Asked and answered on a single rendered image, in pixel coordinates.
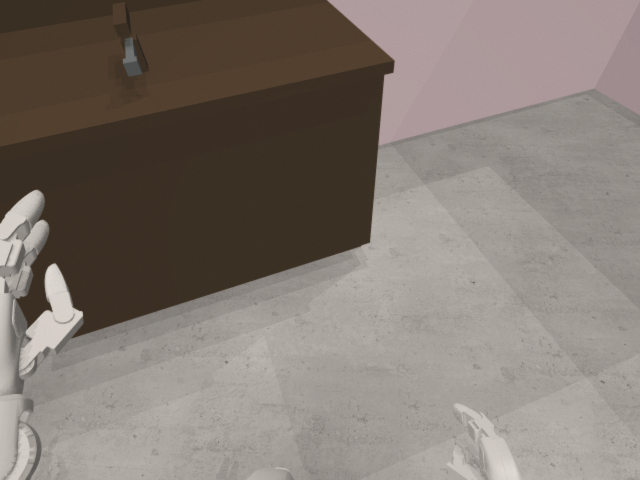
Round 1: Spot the robot left hand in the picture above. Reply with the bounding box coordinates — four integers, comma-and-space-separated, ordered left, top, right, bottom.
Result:
0, 190, 84, 396

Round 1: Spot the tap lever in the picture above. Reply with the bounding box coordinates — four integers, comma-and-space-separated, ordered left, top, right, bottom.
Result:
123, 37, 142, 77

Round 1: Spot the counter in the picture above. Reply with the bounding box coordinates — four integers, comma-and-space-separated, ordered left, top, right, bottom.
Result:
0, 0, 395, 338

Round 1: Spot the robot right hand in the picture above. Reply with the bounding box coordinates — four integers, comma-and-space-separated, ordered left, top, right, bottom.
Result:
447, 403, 523, 480

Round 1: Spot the left robot forearm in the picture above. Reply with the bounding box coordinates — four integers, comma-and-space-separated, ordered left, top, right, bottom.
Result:
0, 394, 42, 480

